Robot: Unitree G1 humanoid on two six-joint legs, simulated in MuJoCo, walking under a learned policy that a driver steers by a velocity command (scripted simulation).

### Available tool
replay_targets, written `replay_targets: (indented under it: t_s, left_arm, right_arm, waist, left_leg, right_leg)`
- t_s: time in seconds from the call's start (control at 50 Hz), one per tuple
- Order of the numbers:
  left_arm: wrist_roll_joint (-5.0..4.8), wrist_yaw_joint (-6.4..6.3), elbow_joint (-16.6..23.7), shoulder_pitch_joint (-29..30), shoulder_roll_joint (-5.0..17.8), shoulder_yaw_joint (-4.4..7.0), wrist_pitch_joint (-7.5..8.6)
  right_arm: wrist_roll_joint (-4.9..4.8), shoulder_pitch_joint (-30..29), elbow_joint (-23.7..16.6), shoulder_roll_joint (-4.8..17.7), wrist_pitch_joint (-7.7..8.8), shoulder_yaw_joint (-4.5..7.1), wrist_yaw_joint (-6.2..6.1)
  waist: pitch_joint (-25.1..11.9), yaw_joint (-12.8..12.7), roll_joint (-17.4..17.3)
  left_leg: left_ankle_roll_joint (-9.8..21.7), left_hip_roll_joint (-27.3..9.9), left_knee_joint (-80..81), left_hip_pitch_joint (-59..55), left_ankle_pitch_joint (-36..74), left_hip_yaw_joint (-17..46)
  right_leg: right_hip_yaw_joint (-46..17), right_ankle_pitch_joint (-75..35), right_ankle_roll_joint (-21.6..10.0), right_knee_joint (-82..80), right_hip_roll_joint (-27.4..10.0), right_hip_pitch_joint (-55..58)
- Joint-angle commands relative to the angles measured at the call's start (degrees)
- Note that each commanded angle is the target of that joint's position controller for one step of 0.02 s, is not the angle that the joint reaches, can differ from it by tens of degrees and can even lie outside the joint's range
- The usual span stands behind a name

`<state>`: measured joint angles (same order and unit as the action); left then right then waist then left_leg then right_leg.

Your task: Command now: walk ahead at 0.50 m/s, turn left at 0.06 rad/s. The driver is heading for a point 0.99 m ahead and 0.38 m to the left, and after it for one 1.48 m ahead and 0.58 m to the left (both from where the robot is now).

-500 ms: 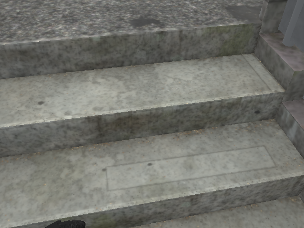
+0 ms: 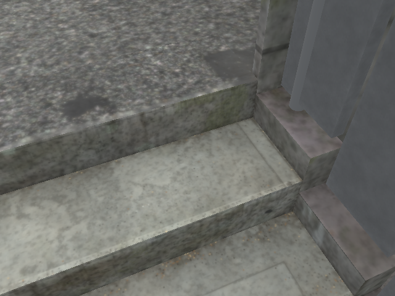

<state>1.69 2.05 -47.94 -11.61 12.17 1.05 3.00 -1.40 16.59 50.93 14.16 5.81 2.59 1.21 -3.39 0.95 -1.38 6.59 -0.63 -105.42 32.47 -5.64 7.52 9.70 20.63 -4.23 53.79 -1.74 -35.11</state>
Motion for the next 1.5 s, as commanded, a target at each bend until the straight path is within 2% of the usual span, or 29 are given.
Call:
replay_targets:
  t_s: [0.02,0.06,0.12,0.18,0.26,0.3,0.34,0.36,0.38,0.4,0.42,0.46,0.58,0.66,0.72,0.84,0.92,1.0,1.02,1.04,1.06,1.08,1.1,1.12,1.16,1.2,1.32,1.44,1.5]
  left_arm:
    - [0.45,1.46,-6.9,-8.3,-6.4,-1.74,2.19]
    - [0.79,1.05,-7.1,-4.8,-7.0,-2.39,2.01]
    - [2.13,0.49,-9.3,-6.2,-5.0,-3.26,1.2]
    - [1.47,-1.16,-9.9,-6.5,-2.8,-3.88,-0.32]
    - [-0.25,-5.25,-9.5,-7.1,7.6,-1.15,-0.8]
    - [-1.61,-5.4,-8.7,-10.1,13.2,0.69,-0.98]
    - [-2.81,-6.08,-6.3,-8.5,12.5,0.96,-1.63]
    - [-1.56,-5.94,-3.0,-6.7,12.8,1.66,-0.55]
    - [-0.14,-4.47,0.1,-6.9,4.2,-0.27,0.4]
    - [-1.09,-2.54,0.0,-6.0,4.0,0.56,1.61]
    - [-1.7,-1.21,2.7,-1.7,2.2,0.47,1.68]
    - [0.77,-1.68,7.3,3.6,-1.3,-0.75,1.03]
    - [0.69,-0.98,12.2,-0.4,-4.1,-2.93,1.1]
    - [1.3,-1.23,15.5,6.9,-3.2,-3.45,1.22]
    - [0.15,-2.75,14.0,5.7,-3.1,-2.81,1.93]
    - [-1.45,-5.4,15.9,12.1,-4.1,-2.01,3.3]
    - [-1.28,-5.3,21.0,14.7,-7.8,-4.31,3.5]
    - [0.81,-3.48,26.9,19.6,-7.5,-6.35,4.02]
    - [0.21,-3.51,26.4,16.2,-6.2,-5.01,3.11]
    - [-1.15,-4.49,21.7,2.1,-1.4,-1.06,2.26]
    - [-1.76,-5.21,21.2,-5.1,3.6,1.61,2.14]
    - [-3.04,-5.42,19.8,-15.3,10.9,4.5,2.38]
    - [-0.42,-5.77,16.2,-19.0,17.7,4.76,1.34]
    - [0.21,-5.97,17.9,-14.3,13.2,4.38,1.68]
    - [-4.18,-6.02,15.1,-2.0,6.0,2.54,1.13]
    - [-1.38,-6.54,11.1,2.3,-0.6,0.35,0.88]
    - [-0.72,-4.43,3.4,-7.9,-0.7,1.27,0.64]
    - [-1.47,-7.4,1.6,-12.6,6.9,4.23,1.93]
    - [-1.03,-7.43,1.6,-13.8,5.5,3.28,2.22]
  right_arm:
    - [-0.26,-5.0,-9.5,-10.8,1.13,-4.48,1.35]
    - [-1.28,-3.2,-8.9,-10.6,-0.6,-5.27,1.44]
    - [0.0,-8.2,-11.6,-11.3,-3.47,-6.18,0.03]
    - [1.53,-19.4,-18.0,-8.8,-3.51,-6.83,-0.41]
    - [1.16,-21.2,-19.0,-7.9,-4.59,-6.65,-0.32]
    - [2.72,-19.2,-18.6,-5.5,-5.09,-5.17,-0.14]
    - [2.6,-12.1,-16.3,0.1,-5.4,-2.61,0.87]
    - [2.46,-4.6,-14.9,5.9,-5.63,-0.42,1.37]
    - [3.36,-3.9,-14.2,10.9,-6.39,1.11,0.07]
    - [6.61,-3.7,-15.6,9.0,-5.88,0.28,-1.66]
    - [5.7,-5.8,-15.5,6.1,-4.85,-0.48,-2.33]
    - [1.47,-6.8,-12.1,-0.1,-3.3,-1.09,-2.2]
    - [1.86,-0.4,-10.0,-0.6,-4.54,-1.78,-2.07]
    - [1.85,1.0,-12.0,3.9,-6.67,0.1,-4.49]
    - [2.66,2.9,-11.2,1.6,-5.21,-0.5,-3.48]
    - [2.25,13.0,-8.7,0.9,-3.17,0.47,-4.0]
    - [-1.02,13.4,-6.6,2.7,-3.35,1.17,-4.06]
    - [-2.1,6.3,-8.0,3.8,-5.44,2.11,-4.67]
    - [-2.88,5.0,-8.2,4.6,-5.86,2.39,-4.09]
    - [-1.25,3.8,-7.7,8.1,-6.05,2.94,-3.06]
    - [-0.85,0.8,-9.0,9.9,-4.82,2.91,-3.11]
    - [-1.2,-3.2,-9.7,9.1,-2.92,2.45,-2.64]
    - [1.21,0.2,-13.4,-0.5,-2.27,0.83,-1.94]
    - [2.89,4.9,-11.7,-0.4,-2.18,1.25,-0.54]
    - [0.65,-0.7,-15.4,-2.4,-5.36,0.1,-1.2]
    - [1.14,1.2,-13.3,-2.2,-7.62,0.03,-0.77]
    - [1.67,-4.1,-15.2,-4.6,-6.12,-1.04,0.54]
    - [2.4,-6.1,-14.8,-3.7,-7.05,-1.18,0.52]
    - [2.36,-8.3,-17.2,-3.0,-6.56,-1.18,-1.0]
  waist:
    - [-0.4,1.2,0.0]
    - [2.8,4.6,0.9]
    - [7.6,4.4,5.4]
    - [9.9,3.3,5.6]
    - [0.0,3.8,8.8]
    - [-7.8,3.8,11.7]
    - [-10.8,6.0,13.9]
    - [-12.4,7.7,8.9]
    - [-17.0,3.4,-15.2]
    - [-20.1,3.1,-9.2]
    - [-13.2,1.5,-5.2]
    - [-1.3,-1.9,4.0]
    - [-3.3,-4.8,0.2]
    - [-1.9,-1.2,-3.9]
    - [-4.0,0.3,-5.9]
    - [6.2,4.4,-5.9]
    - [9.3,3.6,-6.3]
    - [1.9,-0.6,-5.2]
    - [-0.9,-2.2,-7.3]
    - [-11.1,-7.7,-12.6]
    - [-12.0,-13.7,-12.8]
    - [-14.2,-19.8,-4.5]
    - [-17.7,-11.7,37.1]
    - [-19.3,-9.0,34.8]
    - [1.2,-2.6,18.3]
    - [7.8,2.7,7.9]
    - [5.0,1.8,6.4]
    - [5.6,-0.2,6.2]
    - [6.8,-1.6,7.1]
  left_leg:
    - [5.0,-0.3,-19.3,27.4,0.3,5.3]
    - [4.3,-0.8,-14.7,33.0,0.5,5.0]
    - [1.8,1.6,-26.8,42.3,1.0,-1.9]
    - [-0.5,1.3,-6.0,38.5,7.1,-7.8]
    - [-1.3,-3.4,17.4,17.8,-2.2,-16.4]
    - [1.8,2.3,27.7,7.9,-12.0,-20.3]
    - [4.6,7.1,49.5,0.6,-18.4,-16.4]
    - [7.8,2.9,55.1,-12.3,-3.6,-1.1]
    - [16.8,-8.9,73.0,-27.3,5.1,29.3]
    - [16.8,-13.9,83.5,-25.5,-2.8,45.1]
    - [13.2,-12.3,84.0,-17.3,-11.5,43.4]
    - [7.5,-7.2,77.6,-6.1,-14.6,27.7]
    - [4.2,0.3,75.3,-10.6,-7.2,11.6]
    - [3.0,-1.0,80.7,-13.4,-17.4,20.7]
    - [6.6,-3.5,80.4,-15.9,-19.1,25.0]
    - [12.7,-7.8,86.1,-29.6,-23.1,33.6]
    - [8.5,-9.8,83.2,-34.3,-14.4,31.3]
    - [6.8,-5.9,102.9,1.5,-17.2,21.7]
    - [6.0,-5.3,103.1,4.9,-14.9,20.5]
    - [4.9,-4.9,95.1,-2.4,14.6,17.5]
    - [1.9,-3.7,82.7,-8.3,41.9,15.5]
    - [-1.4,-0.4,59.7,-7.5,45.4,13.3]
    - [-6.0,10.0,36.8,6.1,-8.6,7.3]
    - [-6.4,10.3,14.8,12.4,-9.3,14.8]
    - [-5.9,4.1,3.8,18.3,-2.9,2.5]
    - [-4.6,2.7,3.7,13.5,3.5,2.4]
    - [-2.3,3.0,4.9,25.6,9.7,2.1]
    - [-7.0,-2.1,24.1,26.1,3.6,-1.6]
    - [-6.5,-5.6,22.5,29.3,4.3,-3.7]
  right_leg:
    - [-23.8,-11.0,-1.7,-29.7,-13.8,19.1]
    - [-13.8,-12.9,0.4,-32.0,-13.3,14.5]
    - [-6.4,-18.0,0.2,-37.4,-13.4,11.0]
    - [2.9,-21.1,3.1,-40.8,-7.8,5.4]
    - [7.4,-56.3,0.4,-45.1,-10.1,17.7]
    - [5.3,-95.8,-2.4,-34.6,-13.5,31.5]
    - [0.7,-103.9,-3.1,-20.1,-15.0,41.4]
    - [-2.1,-86.1,-0.6,-6.4,-11.1,28.8]
    - [-4.9,-13.9,5.1,18.0,3.3,4.7]
    - [-19.4,-1.4,5.0,40.3,6.1,-1.9]
    - [-21.4,-4.5,3.5,50.2,5.3,-7.1]
    - [-18.5,-8.7,1.6,51.1,2.2,-14.3]
    - [-15.3,-16.1,2.2,52.1,-0.4,-22.7]
    - [-11.2,-19.5,5.9,49.7,-1.2,-31.6]
    - [-10.6,-22.1,6.2,53.6,-1.0,-32.8]
    - [-14.8,-6.8,7.5,64.3,-1.8,-51.9]
    - [-16.9,7.6,6.8,69.5,-3.6,-63.4]
    - [-4.2,-8.3,3.0,27.9,-5.8,-11.4]
    - [-1.9,-1.7,3.6,21.7,-3.8,4.0]
    - [2.1,7.6,4.3,23.8,2.7,19.6]
    - [-3.0,14.8,3.5,15.4,3.8,23.2]
    - [-18.9,21.2,0.7,1.6,-2.3,31.5]
    - [-51.8,6.6,-4.8,-28.4,-18.4,39.2]
    - [-76.2,18.3,-9.5,-39.8,-22.8,33.9]
    - [-57.9,40.8,-7.2,-34.8,-20.8,11.4]
    - [-36.0,25.9,-1.3,-23.1,-17.2,-3.7]
    - [-15.8,7.2,1.5,-27.8,-16.3,12.1]
    - [-10.3,0.1,-2.5,-38.6,-18.0,23.1]
    - [-9.0,3.1,-5.0,-43.9,-20.5,30.1]
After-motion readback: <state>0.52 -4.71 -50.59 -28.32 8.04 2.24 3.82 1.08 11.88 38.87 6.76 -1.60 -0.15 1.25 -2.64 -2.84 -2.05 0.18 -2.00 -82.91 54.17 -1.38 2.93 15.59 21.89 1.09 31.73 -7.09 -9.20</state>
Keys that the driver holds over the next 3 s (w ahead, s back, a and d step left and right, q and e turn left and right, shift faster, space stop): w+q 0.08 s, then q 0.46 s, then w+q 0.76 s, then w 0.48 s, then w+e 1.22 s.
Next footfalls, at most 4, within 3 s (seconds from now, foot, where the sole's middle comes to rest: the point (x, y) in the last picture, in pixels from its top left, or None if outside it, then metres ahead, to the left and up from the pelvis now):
0.34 left None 0.36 0.12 -0.56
1.08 right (215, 178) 0.74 -0.03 -0.40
1.72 left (77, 197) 0.68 0.36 -0.40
2.16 right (67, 84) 0.99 0.42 -0.24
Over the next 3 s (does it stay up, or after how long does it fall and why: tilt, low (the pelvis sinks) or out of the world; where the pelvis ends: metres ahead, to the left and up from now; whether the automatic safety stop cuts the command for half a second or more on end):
stays up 1.24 0.64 0.54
